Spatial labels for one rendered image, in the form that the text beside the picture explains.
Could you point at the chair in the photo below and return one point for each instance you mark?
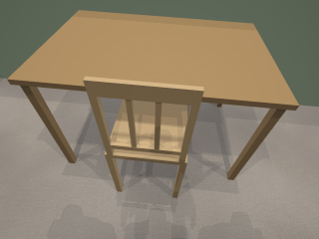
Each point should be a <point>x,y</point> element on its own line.
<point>152,124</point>

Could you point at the table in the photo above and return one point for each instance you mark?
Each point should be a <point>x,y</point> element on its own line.
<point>228,59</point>

